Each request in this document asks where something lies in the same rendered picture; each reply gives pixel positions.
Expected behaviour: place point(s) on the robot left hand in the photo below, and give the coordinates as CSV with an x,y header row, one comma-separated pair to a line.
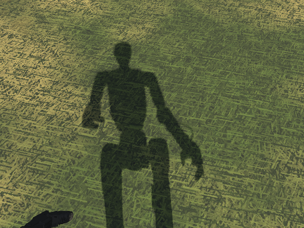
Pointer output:
x,y
49,219

